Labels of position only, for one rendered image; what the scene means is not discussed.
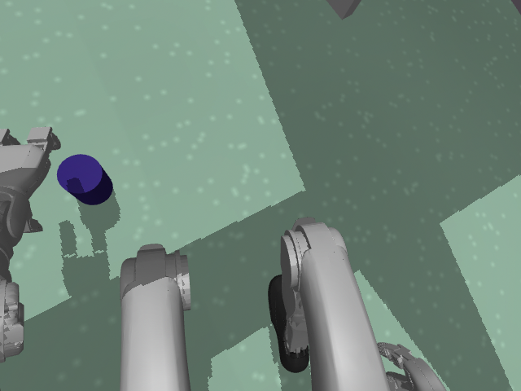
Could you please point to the left robot arm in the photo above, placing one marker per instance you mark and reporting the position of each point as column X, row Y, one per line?
column 14, row 208

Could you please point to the left robot hand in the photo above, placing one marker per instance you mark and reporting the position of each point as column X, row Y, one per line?
column 23, row 168

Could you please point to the right robot hand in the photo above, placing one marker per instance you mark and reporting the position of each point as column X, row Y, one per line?
column 418, row 375

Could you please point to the right robot foot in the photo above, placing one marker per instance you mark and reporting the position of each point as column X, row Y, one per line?
column 291, row 361

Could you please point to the can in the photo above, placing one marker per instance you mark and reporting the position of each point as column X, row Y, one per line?
column 84, row 178

